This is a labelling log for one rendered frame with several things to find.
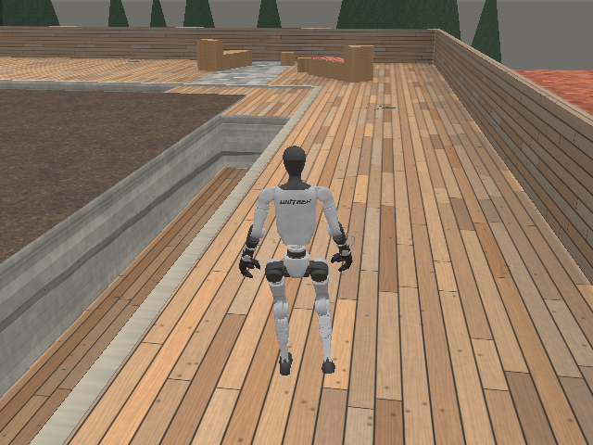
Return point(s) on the right robot upper arm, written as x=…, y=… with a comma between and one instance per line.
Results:
x=324, y=194

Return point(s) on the robot left forearm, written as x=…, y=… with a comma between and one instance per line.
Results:
x=250, y=246

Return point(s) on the left robot hand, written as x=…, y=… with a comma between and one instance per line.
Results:
x=248, y=264

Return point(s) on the left robot upper arm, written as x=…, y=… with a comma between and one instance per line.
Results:
x=265, y=196

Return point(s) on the right robot hand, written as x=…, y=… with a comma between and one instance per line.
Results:
x=348, y=259

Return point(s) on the robot right forearm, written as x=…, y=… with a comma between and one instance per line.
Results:
x=341, y=242

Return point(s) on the left robot thigh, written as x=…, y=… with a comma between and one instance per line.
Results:
x=274, y=272

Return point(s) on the robot right foot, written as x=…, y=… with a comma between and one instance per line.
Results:
x=328, y=367

